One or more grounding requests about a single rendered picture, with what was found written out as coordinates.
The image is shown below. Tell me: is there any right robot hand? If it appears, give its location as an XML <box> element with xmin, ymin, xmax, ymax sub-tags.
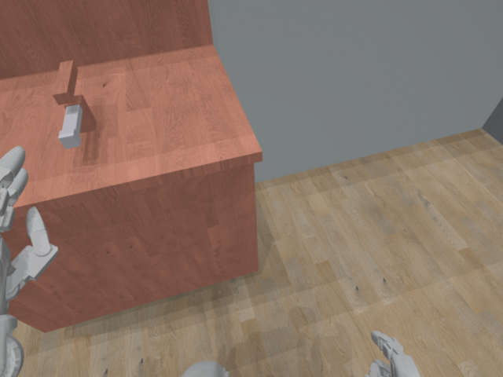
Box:
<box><xmin>365</xmin><ymin>331</ymin><xmax>421</xmax><ymax>377</ymax></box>

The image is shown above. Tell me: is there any left robot thigh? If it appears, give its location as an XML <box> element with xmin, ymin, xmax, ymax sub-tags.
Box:
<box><xmin>181</xmin><ymin>361</ymin><xmax>229</xmax><ymax>377</ymax></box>

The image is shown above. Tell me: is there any robot left forearm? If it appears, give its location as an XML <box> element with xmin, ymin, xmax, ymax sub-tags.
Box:
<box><xmin>0</xmin><ymin>314</ymin><xmax>24</xmax><ymax>377</ymax></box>

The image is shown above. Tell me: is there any counter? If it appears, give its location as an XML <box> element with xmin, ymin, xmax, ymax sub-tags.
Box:
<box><xmin>0</xmin><ymin>0</ymin><xmax>263</xmax><ymax>333</ymax></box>

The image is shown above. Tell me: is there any left robot hand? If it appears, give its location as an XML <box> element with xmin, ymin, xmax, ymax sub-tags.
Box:
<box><xmin>0</xmin><ymin>146</ymin><xmax>58</xmax><ymax>315</ymax></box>

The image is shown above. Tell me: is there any tap lever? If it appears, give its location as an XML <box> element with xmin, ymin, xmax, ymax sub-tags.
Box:
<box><xmin>58</xmin><ymin>104</ymin><xmax>83</xmax><ymax>149</ymax></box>

